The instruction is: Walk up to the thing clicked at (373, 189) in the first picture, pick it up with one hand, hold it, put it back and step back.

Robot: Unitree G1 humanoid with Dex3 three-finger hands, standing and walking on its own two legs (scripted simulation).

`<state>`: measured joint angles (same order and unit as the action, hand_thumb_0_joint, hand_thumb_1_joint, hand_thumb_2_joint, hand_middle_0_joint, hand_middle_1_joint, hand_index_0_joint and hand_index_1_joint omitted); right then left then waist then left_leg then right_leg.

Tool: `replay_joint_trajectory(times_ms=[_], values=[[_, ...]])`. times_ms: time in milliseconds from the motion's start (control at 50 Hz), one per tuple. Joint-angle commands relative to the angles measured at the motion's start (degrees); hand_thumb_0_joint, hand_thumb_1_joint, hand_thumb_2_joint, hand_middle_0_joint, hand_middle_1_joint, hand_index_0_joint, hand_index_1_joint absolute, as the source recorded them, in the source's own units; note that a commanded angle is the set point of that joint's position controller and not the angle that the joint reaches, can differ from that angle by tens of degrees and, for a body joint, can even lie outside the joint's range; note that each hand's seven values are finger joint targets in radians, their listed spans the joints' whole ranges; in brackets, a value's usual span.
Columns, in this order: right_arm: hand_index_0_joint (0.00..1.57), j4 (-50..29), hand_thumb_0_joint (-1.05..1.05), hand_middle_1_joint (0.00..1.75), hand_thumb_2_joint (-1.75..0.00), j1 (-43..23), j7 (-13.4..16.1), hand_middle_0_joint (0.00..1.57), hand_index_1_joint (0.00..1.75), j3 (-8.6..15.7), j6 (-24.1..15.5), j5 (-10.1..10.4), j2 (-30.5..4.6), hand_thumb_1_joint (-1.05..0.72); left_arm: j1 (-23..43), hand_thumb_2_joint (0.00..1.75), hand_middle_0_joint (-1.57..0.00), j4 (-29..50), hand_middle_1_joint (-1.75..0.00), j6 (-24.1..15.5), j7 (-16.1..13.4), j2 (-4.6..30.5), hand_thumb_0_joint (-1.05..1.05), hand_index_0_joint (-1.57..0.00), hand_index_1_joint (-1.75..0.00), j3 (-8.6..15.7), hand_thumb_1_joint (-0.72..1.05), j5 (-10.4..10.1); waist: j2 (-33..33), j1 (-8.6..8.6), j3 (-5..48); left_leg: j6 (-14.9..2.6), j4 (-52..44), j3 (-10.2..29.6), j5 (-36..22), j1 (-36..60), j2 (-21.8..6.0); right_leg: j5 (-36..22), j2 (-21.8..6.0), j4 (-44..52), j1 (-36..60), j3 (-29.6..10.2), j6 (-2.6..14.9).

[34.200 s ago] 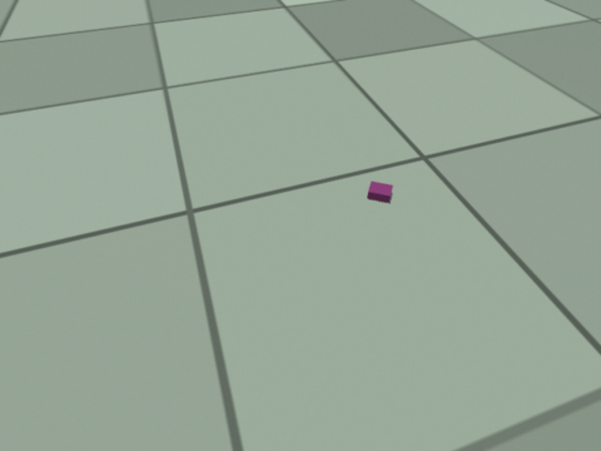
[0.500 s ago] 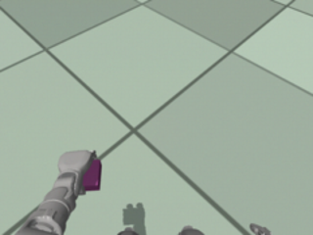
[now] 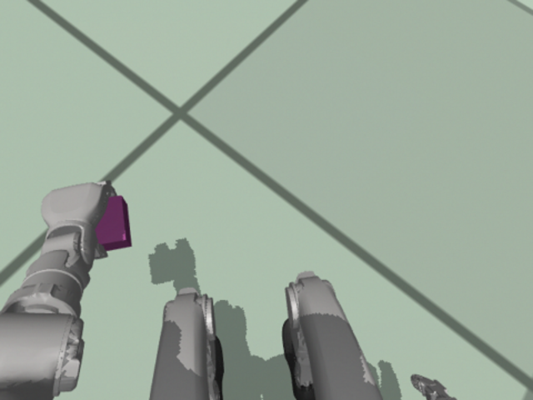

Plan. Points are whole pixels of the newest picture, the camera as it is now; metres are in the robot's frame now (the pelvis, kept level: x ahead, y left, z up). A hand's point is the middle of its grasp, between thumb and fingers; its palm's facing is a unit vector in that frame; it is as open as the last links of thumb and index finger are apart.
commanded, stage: crouch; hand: left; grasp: from above
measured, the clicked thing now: (94, 226) +0.42 +0.26 -0.17
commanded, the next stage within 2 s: lower in 0.92 s
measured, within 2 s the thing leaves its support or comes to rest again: neither
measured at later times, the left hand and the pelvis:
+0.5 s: hand (109, 231) +0.44 +0.27 -0.28, palm faces -0.44 -0.07 -0.90, open 10.7 cm; pelvis +0.00 +0.00 -0.11, yaw -2 degrees
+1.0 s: hand (119, 233) +0.45 +0.28 -0.34, palm faces -0.45 -0.07 -0.89, open 10.7 cm; pelvis -0.01 +0.00 -0.17, yaw -4 degrees
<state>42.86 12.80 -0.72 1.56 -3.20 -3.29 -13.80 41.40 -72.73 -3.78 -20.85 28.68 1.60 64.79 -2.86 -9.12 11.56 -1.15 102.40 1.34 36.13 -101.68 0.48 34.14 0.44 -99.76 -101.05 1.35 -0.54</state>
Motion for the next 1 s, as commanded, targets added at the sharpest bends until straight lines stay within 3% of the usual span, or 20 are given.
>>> replay_joint_trajectory(times_ms=[0,80,120,140,200,240,260,280,360,380,480,560,580,640,700,740,760,780,800,980], values=[[0.20,-2.2,0.00,0.30,-0.89,8.2,-0.4,0.20,0.30,3.8,-2.0,-0.6,-12.9,-0.87,23.6,0.86,-0.94,10.9,-0.73,-2.6,-3.8,18.4,0.00,-0.95,-0.72,3.6,0.57,1.2,-8.1,-0.68,35.1,0.33,-9.7,2.2,-4.0,22.6,0.8,-3.7,-0.1,7.8,11.5,2.2,3.10],[0.20,-0.8,0.00,0.30,-0.89,8.9,-1.3,0.20,0.30,3.5,-2.7,-1.4,-13.7,-0.88,23.1,0.86,-0.94,8.8,-0.70,-3.8,-5.4,21.1,0.00,-0.95,-0.69,5.9,0.55,2.2,-9.3,-0.12,37.8,0.38,-5.0,1.5,-7.3,21.5,0.9,-6.1,0.1,4.0,8.6,2.6,3.09],[0.20,-0.4,0.00,0.30,-0.89,9.4,-2.1,0.20,0.30,3.2,-2.9,-2.0,-12.9,-0.88,24.5,0.86,-0.98,8.5,-0.70,-4.1,-6.0,20.0,0.00,-0.98,-0.69,5.3,0.59,2.7,-10.9,-0.79,38.9,0.41,-2.7,1.6,-10.5,22.8,0.8,-8.2,0.1,2.3,7.1,2.7,3.14],[0.20,0.2,0.00,0.30,-0.89,9.8,-2.4,0.20,0.30,3.2,-2.8,-2.1,-13.3,-0.88,25.6,0.86,-1.00,9.3,-0.67,-4.3,-6.3,21.6,0.00,-0.99,-0.68,6.1,0.60,3.3,-11.8,-0.58,39.9,0.34,-1.3,1.2,-12.9,22.9,0.8,-9.9,0.2,1.5,6.8,2.7,3.16],[0.20,0.0,0.00,0.30,-0.90,9.7,-3.4,0.20,0.30,3.0,-2.9,-2.7,-13.0,-0.89,23.3,0.86,-1.00,5.6,-0.67,-4.3,-6.2,19.7,0.00,-0.99,-0.67,5.2,0.60,3.3,-10.6,-1.22,37.5,0.03,1.7,0.8,-14.3,19.7,0.8,-11.9,0.4,-0.1,6.4,2.8,2.86],[0.20,0.6,0.00,0.30,-0.90,10.4,-3.9,0.20,0.30,3.2,-2.7,-3.0,-13.4,-0.89,27.2,0.87,-0.99,8.8,-0.67,-5.1,-6.4,24.6,0.00,-0.98,-0.67,7.7,0.59,3.9,-11.7,-1.01,38.3,0.01,3.4,0.6,-15.0,18.4,0.8,-13.0,0.4,-1.7,6.6,2.8,2.85],[0.20,0.3,0.00,0.30,-0.90,9.7,-4.1,0.20,0.30,3.3,-2.5,-3.0,-13.4,-0.89,23.8,0.86,-1.00,4.7,-0.65,-4.8,-6.2,22.8,0.00,-0.99,-0.66,6.9,0.58,4.1,-10.5,-0.49,37.8,-0.15,4.1,0.3,-13.7,16.5,0.8,-12.3,0.6,-2.2,6.4,2.8,2.79],[0.20,0.3,0.00,0.30,-0.90,9.6,-4.4,0.20,0.30,3.1,-2.5,-3.2,-13.3,-0.89,25.9,0.88,-1.01,6.5,-0.66,-5.0,-6.2,23.4,0.00,-1.00,-0.67,7.3,0.61,3.9,-11.3,-1.18,37.4,-0.17,4.8,0.4,-13.5,15.8,0.8,-12.1,0.6,-2.8,5.7,2.9,2.75],[0.20,0.2,0.00,0.30,-0.90,9.8,-5.5,0.20,0.30,3.3,-2.6,-3.6,-14.4,-0.89,22.8,0.84,-1.03,3.1,-0.66,-5.1,-6.0,23.4,0.00,-1.03,-0.66,8.3,0.66,4.6,-13.7,-1.03,36.4,0.78,5.4,2.1,-15.2,17.4,0.4,-11.3,0.4,-6.8,0.7,4.2,3.18],[0.20,0.2,0.00,0.30,-0.90,10.1,-5.8,0.20,0.30,3.5,-2.6,-3.8,-14.3,-0.89,25.6,0.83,-1.03,5.9,-0.67,-5.5,-5.9,23.8,0.00,-1.03,-0.66,8.1,0.66,4.5,-14.9,-1.38,37.1,0.78,6.3,1.9,-16.6,17.7,0.2,-12.4,0.5,-7.4,0.6,4.4,3.22],[0.20,0.3,0.00,0.30,-0.90,10.0,-6.8,0.20,0.30,3.3,-2.3,-4.0,-15.3,-0.89,26.4,0.83,-1.02,2.9,-0.66,-6.1,-5.8,25.0,0.00,-1.02,-0.66,8.8,0.64,4.8,-12.9,-2.29,35.0,0.41,8.7,1.8,-13.2,12.1,0.4,-11.2,0.8,-9.8,-0.9,4.8,3.00],[0.20,0.3,0.00,0.30,-0.90,9.3,-7.5,0.20,0.30,2.9,-2.3,-4.1,-15.3,-0.89,27.0,0.79,-1.00,1.0,-0.64,-6.8,-6.3,27.1,0.00,-1.00,-0.64,9.7,0.62,5.4,-12.1,-1.91,35.1,-0.05,10.5,1.2,-9.3,8.9,0.6,-8.7,1.1,-11.0,-1.5,4.8,2.91],[0.20,0.2,0.00,0.30,-0.89,9.1,-7.4,0.20,0.30,2.7,-2.5,-4.1,-15.4,-0.88,26.6,0.79,-1.00,-1.9,-0.64,-6.6,-6.5,25.7,0.00,-1.01,-0.64,9.0,0.63,5.3,-11.3,-2.42,34.4,-0.14,11.0,1.3,-8.4,8.4,0.6,-8.1,1.0,-11.3,-2.9,4.8,2.83],[0.20,0.5,0.00,0.30,-0.90,8.6,-7.4,0.20,0.30,2.3,-2.7,-4.4,-15.3,-0.89,29.9,0.78,-1.01,-1.4,-0.63,-7.3,-6.8,27.8,0.00,-1.01,-0.63,8.9,0.62,5.9,-12.9,-2.78,34.2,-0.29,12.5,0.8,-6.8,6.5,0.7,-7.1,1.3,-12.4,-3.9,4.7,2.90],[0.20,1.3,0.00,0.30,-0.90,9.4,-7.4,0.20,0.30,1.8,-2.9,-4.8,-15.5,-0.89,33.1,0.78,-1.01,0.5,-0.63,-8.2,-7.8,31.9,0.00,-1.01,-0.63,11.0,0.62,6.6,-13.3,-2.95,34.0,-0.47,14.0,0.3,-6.0,4.6,0.8,-6.5,1.2,-13.4,-4.1,4.6,2.78],[0.20,1.1,0.00,0.30,-0.90,9.0,-7.5,0.20,0.30,1.4,-3.2,-5.0,-15.7,-0.89,29.3,0.79,-1.02,-4.3,-0.64,-8.1,-8.1,29.3,0.00,-1.02,-0.63,10.1,0.64,6.9,-13.2,-3.27,32.8,-0.20,14.1,0.8,-5.6,4.6,0.7,-6.0,1.0,-14.4,-6.0,5.1,2.79],[0.20,1.7,0.00,0.30,-0.89,9.1,-7.5,0.20,0.30,1.5,-3.2,-5.1,-15.4,-0.89,34.3,0.79,-1.00,1.0,-0.66,-8.9,-8.4,31.7,0.00,-1.00,-0.65,10.9,0.63,6.8,-13.5,-3.61,34.1,-0.50,15.1,0.5,-5.2,4.4,0.7,-6.0,1.3,-14.4,-5.4,5.1,2.77],[0.20,1.6,0.00,0.30,-0.90,9.0,-7.6,0.20,0.30,1.2,-3.2,-5.2,-15.8,-0.89,30.5,0.79,-1.00,-4.4,-0.64,-8.3,-8.6,30.7,0.00,-1.00,-0.64,10.5,0.62,7.4,-13.5,-3.42,33.2,-0.35,15.3,0.8,-5.2,4.4,0.7,-5.9,1.2,-14.8,-6.3,5.2,2.82],[0.20,1.2,0.00,0.30,-0.90,8.9,-7.6,0.20,0.30,1.0,-3.3,-5.3,-15.7,-0.89,31.0,0.77,-1.00,-4.4,-0.64,-8.3,-8.6,30.1,0.00,-1.01,-0.64,10.3,0.62,7.2,-13.8,-3.96,33.0,-0.36,15.5,0.7,-5.3,3.4,0.8,-5.9,1.1,-15.1,-6.5,5.3,2.75],[0.20,1.2,0.00,0.30,-0.90,8.3,-7.8,0.20,0.30,0.1,-3.1,-5.2,-16.3,-0.89,29.9,0.86,-1.04,-5.6,-0.63,-6.8,-8.5,32.3,0.00,-1.02,-0.65,10.4,0.63,6.5,-13.8,-3.27,33.0,-0.58,18.1,0.6,-8.0,2.2,0.6,-8.9,1.6,-17.2,-6.1,5.9,2.67]])
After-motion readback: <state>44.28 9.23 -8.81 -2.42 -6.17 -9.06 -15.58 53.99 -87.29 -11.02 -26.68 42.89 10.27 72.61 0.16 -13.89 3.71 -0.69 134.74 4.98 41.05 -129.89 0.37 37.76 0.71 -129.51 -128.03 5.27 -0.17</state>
